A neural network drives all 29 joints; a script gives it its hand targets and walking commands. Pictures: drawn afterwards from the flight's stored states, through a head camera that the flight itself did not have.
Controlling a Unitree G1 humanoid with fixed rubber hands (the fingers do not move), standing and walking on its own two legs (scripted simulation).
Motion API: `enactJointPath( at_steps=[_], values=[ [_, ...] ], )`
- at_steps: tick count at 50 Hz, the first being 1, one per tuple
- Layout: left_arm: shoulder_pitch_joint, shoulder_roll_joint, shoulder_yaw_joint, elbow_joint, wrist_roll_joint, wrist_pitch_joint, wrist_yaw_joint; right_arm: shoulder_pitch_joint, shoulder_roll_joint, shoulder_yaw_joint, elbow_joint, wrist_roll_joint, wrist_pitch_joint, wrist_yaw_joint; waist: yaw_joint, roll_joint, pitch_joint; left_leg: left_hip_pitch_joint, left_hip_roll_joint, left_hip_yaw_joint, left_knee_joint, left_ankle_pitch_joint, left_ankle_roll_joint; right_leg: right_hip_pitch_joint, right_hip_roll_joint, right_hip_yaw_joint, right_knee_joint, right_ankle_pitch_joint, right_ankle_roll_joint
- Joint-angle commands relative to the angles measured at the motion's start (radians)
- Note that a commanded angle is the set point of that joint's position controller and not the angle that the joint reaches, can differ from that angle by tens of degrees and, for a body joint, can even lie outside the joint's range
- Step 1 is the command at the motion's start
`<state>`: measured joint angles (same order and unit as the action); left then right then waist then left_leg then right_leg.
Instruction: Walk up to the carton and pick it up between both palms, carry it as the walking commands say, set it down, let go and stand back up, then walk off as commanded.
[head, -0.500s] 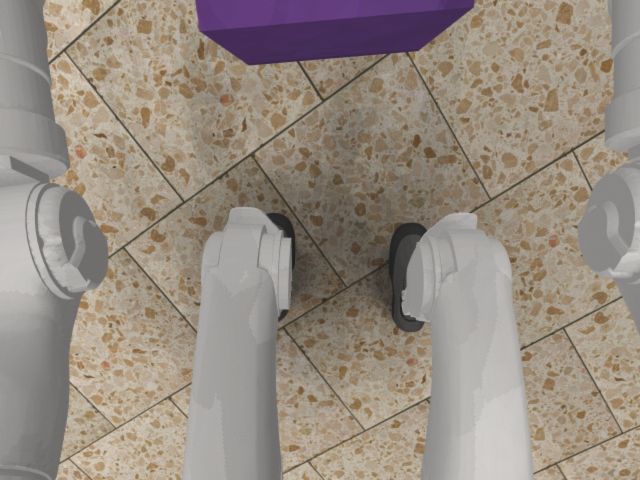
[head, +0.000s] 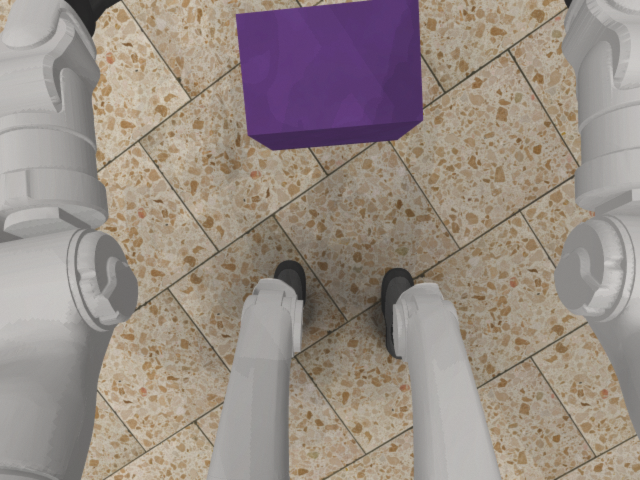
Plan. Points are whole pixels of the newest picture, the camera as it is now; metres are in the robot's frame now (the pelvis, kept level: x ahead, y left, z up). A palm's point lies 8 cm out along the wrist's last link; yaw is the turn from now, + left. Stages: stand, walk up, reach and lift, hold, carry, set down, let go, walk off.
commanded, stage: set down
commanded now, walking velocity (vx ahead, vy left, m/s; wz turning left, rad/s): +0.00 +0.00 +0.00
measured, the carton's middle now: (330, 88) +0.57 +0.04 -0.47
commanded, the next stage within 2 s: let go in 0.24 s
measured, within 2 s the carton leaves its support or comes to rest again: neither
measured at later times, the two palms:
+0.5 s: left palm (28, 30) +0.51 +0.26 -0.04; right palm (621, 0) +0.53 -0.18 -0.04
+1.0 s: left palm out of the picture +0.32 +0.25 +0.07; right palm out of the picture +0.35 -0.22 +0.07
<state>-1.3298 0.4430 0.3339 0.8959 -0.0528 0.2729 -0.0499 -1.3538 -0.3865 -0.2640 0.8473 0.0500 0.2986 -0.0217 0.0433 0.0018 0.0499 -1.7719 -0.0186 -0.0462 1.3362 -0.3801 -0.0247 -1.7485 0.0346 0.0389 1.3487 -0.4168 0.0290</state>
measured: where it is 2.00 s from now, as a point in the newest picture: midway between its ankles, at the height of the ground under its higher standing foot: (343, 324)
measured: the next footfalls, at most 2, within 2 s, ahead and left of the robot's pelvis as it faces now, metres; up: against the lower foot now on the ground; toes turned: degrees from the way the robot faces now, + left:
none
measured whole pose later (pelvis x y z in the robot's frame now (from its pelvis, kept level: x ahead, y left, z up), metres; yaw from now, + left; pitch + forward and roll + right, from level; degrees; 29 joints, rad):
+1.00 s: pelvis +0.06 +0.01 +0.15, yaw +0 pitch +20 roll +0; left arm -0.17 0.21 0.13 0.58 0.02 0.04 -0.09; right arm -0.19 -0.20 -0.15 0.56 -0.03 0.05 0.03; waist 0.03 0.01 0.00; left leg -0.75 -0.01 -0.05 0.64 -0.24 -0.01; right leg -0.72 0.02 0.06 0.64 -0.26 0.02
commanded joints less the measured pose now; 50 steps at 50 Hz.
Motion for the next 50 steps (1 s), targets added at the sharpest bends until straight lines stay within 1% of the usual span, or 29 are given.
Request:
enactJointPath(
  at_steps=[1,2,3,4,5,6,7,8,9,11,12,13,15,18,20,21,23,26,29,32,33,37,39,41,45,47,48,49,50],
  values=[
    [-0.246,0.174,0.033,-0.142,-0.007,-0.052,-0.015,-0.226,-0.080,0.015,-0.135,-0.012,-0.047,0.010,0.014,-0.053,-1.239,0.735,-0.044,0.100,-0.197,0.477,-0.002,0.737,0.038,-0.074,-0.196,0.447,0.020],
    [-0.212,0.175,0.030,-0.069,-0.008,-0.046,-0.021,-0.210,-0.092,-0.005,-0.062,-0.034,-0.044,0.017,-0.002,-0.095,-1.127,0.681,-0.038,0.088,-0.225,0.428,-0.001,0.703,0.036,-0.079,-0.205,0.401,0.025],
    [-0.200,0.177,0.061,-0.143,0.031,-0.061,-0.029,-0.208,-0.103,-0.008,-0.156,-0.027,-0.050,0.013,0.023,-0.026,-1.171,0.717,-0.046,0.111,-0.233,0.435,-0.010,0.752,0.027,-0.037,-0.244,0.434,0.020],
    [-0.175,0.194,0.073,-0.088,0.028,-0.068,-0.034,-0.213,-0.110,-0.027,-0.110,-0.058,-0.060,0.019,0.036,-0.098,-1.134,0.675,-0.042,0.085,-0.261,0.449,0.002,0.753,0.024,-0.057,-0.239,0.458,0.034],
    [-0.205,0.175,0.084,-0.198,0.029,-0.082,-0.032,-0.209,-0.119,-0.031,-0.209,-0.053,-0.075,0.011,0.011,-0.071,-1.243,0.718,-0.044,0.105,-0.265,0.521,-0.017,0.861,0.029,-0.028,-0.269,0.554,0.022],
    [-0.198,0.179,0.097,-0.164,0.044,-0.098,-0.032,-0.252,-0.057,0.000,-0.231,-0.014,-0.079,0.018,0.079,-0.057,-1.222,0.745,-0.044,0.092,-0.270,0.570,0.006,0.809,0.026,-0.022,-0.272,0.580,0.026],
    [-0.236,0.176,0.075,-0.134,0.039,-0.096,-0.037,-0.229,-0.057,-0.012,-0.120,-0.015,-0.072,0.020,0.057,-0.008,-1.192,0.740,-0.036,0.102,-0.281,0.501,0.001,0.786,0.019,-0.023,-0.296,0.498,0.021],
    [-0.203,0.140,0.078,-0.117,0.028,-0.091,-0.042,-0.203,-0.064,-0.024,-0.123,-0.053,-0.075,0.023,0.022,-0.069,-1.158,0.719,-0.034,0.083,-0.301,0.493,0.003,0.776,0.020,-0.044,-0.293,0.505,0.031],
    [-0.114,0.077,0.082,-0.039,0.053,-0.086,-0.050,-0.139,0.005,-0.003,-0.053,-0.050,-0.070,0.032,0.049,-0.062,-1.078,0.748,-0.031,0.082,-0.327,0.498,0.001,0.750,0.015,-0.043,-0.326,0.500,0.029],
    [-0.142,0.085,0.103,-0.096,0.116,-0.099,-0.053,-0.160,-0.054,-0.060,-0.096,-0.106,-0.087,0.028,0.026,-0.013,-1.090,0.776,-0.032,0.074,-0.325,0.531,-0.010,0.714,0.022,-0.033,-0.347,0.527,0.026],
    [-0.131,0.053,0.071,-0.118,0.083,-0.102,-0.048,-0.102,-0.031,-0.075,-0.049,-0.122,-0.099,0.029,-0.026,-0.053,-1.116,0.844,-0.026,0.049,-0.346,0.537,-0.002,0.744,0.028,-0.068,-0.346,0.498,0.030],
    [-0.106,0.093,0.106,-0.100,0.127,-0.105,-0.047,-0.115,-0.048,-0.075,-0.082,-0.124,-0.101,0.025,0.021,-0.034,-1.102,0.853,-0.023,0.066,-0.336,0.557,-0.011,0.718,0.024,-0.049,-0.359,0.505,0.032],
    [-0.058,0.074,0.108,-0.084,0.148,-0.110,-0.049,-0.045,-0.021,-0.100,-0.063,-0.174,-0.111,0.014,-0.022,-0.049,-1.134,0.855,-0.025,0.051,-0.341,0.605,-0.018,0.763,0.032,-0.066,-0.356,0.580,0.039],
    [0.045,0.072,0.110,-0.091,0.180,-0.124,-0.074,0.042,0.054,-0.086,-0.119,-0.181,-0.119,-0.013,-0.002,-0.067,-1.139,0.818,-0.035,0.072,-0.355,0.640,-0.017,0.893,0.027,-0.044,-0.369,0.695,0.040],
    [0.064,0.129,0.100,-0.193,0.205,-0.130,-0.068,0.035,0.033,-0.084,-0.271,-0.131,-0.127,-0.017,0.045,0.034,-1.281,1.002,-0.042,0.070,-0.323,0.740,-0.014,0.847,0.041,-0.048,-0.373,0.695,0.037],
    [0.090,0.126,0.051,-0.281,0.162,-0.125,-0.062,0.117,0.017,-0.071,-0.307,-0.144,-0.118,-0.023,0.007,0.000,-1.369,1.080,-0.036,0.057,-0.334,0.796,-0.014,0.907,0.045,-0.062,-0.370,0.725,0.036],
    [0.182,0.108,0.013,-0.320,0.159,-0.120,-0.044,0.199,0.004,-0.074,-0.331,-0.163,-0.118,-0.031,0.000,0.026,-1.463,1.206,-0.031,0.050,-0.346,0.850,-0.026,0.932,0.048,-0.079,-0.380,0.701,0.026],
    [0.219,0.060,-0.049,-0.471,0.094,-0.089,-0.043,0.259,-0.031,-0.026,-0.431,-0.100,-0.100,-0.015,0.012,0.138,-1.414,1.487,-0.013,0.016,-0.347,0.990,-0.024,0.711,0.059,-0.082,-0.443,0.570,0.012],
    [0.337,0.056,-0.055,-0.446,0.069,-0.086,-0.031,0.388,-0.047,-0.021,-0.434,-0.108,-0.113,-0.006,-0.043,0.051,-1.229,1.474,0.005,-0.015,-0.400,0.885,-0.013,0.702,0.057,-0.093,-0.509,0.487,0.007],
    [0.567,0.011,-0.074,-0.404,0.076,-0.103,-0.044,0.582,0.059,0.039,-0.381,-0.068,-0.122,0.016,0.005,0.011,-1.162,1.331,-0.022,0.028,-0.485,0.743,-0.004,0.947,0.052,-0.081,-0.528,0.504,0.026],
    [0.638,-0.021,-0.090,-0.386,0.074,-0.116,-0.055,0.628,0.031,0.037,-0.414,-0.062,-0.146,0.021,-0.005,0.042,-1.092,1.322,-0.020,0.047,-0.498,0.721,-0.016,0.963,0.040,-0.053,-0.569,0.513,0.016],
    [0.681,-0.058,-0.101,-0.331,0.051,-0.176,-0.075,0.680,0.085,0.054,-0.343,-0.058,-0.192,0.035,-0.013,-0.044,-0.769,1.119,-0.023,0.056,-0.603,0.472,0.002,1.030,0.021,-0.045,-0.636,0.423,0.024],
    [0.823,-0.070,-0.119,-0.347,0.082,-0.206,-0.061,0.855,0.086,0.039,-0.311,-0.102,-0.211,0.032,-0.014,-0.006,-0.793,1.252,-0.009,0.041,-0.633,0.520,-0.011,1.079,0.020,-0.055,-0.659,0.409,0.025],
    [0.867,-0.084,-0.136,-0.343,0.073,-0.226,-0.055,0.831,0.080,0.051,-0.367,-0.070,-0.243,0.038,-0.004,0.027,-0.697,1.284,-0.012,0.037,-0.659,0.449,0.000,1.080,0.017,-0.049,-0.697,0.358,0.016],
    [1.054,-0.104,-0.164,-0.399,0.064,-0.258,-0.034,1.046,0.066,0.067,-0.405,-0.080,-0.275,0.038,-0.014,0.006,-0.670,1.416,-0.005,0.029,-0.690,0.527,-0.009,1.187,0.021,-0.050,-0.734,0.387,0.021],
    [1.063,-0.108,-0.171,-0.407,0.060,-0.264,-0.029,1.076,0.075,0.073,-0.380,-0.081,-0.283,0.047,-0.028,0.015,-0.591,1.403,-0.001,0.030,-0.736,0.448,-0.013,1.214,0.024,-0.056,-0.758,0.334,0.014],
    [1.115,-0.082,-0.170,-0.455,0.064,-0.278,-0.024,1.108,0.072,0.105,-0.409,-0.074,-0.289,0.051,0.012,0.021,-0.537,1.418,-0.002,0.036,-0.752,0.451,-0.006,1.272,0.017,-0.047,-0.777,0.343,0.010],
    [1.138,-0.078,-0.170,-0.468,0.060,-0.276,-0.022,1.127,0.066,0.103,-0.425,-0.072,-0.293,0.055,-0.009,0.018,-0.530,1.455,0.000,0.030,-0.766,0.411,0.000,1.273,0.020,-0.056,-0.788,0.296,0.008],
    [1.261,-0.130,-0.197,-0.521,0.058,-0.288,-0.023,1.309,0.079,0.105,-0.463,-0.086,-0.307,0.056,-0.042,-0.018,-0.571,1.543,-0.002,0.037,-0.779,0.494,-0.005,1.385,0.017,-0.041,-0.816,0.405,0.007]
  ],
)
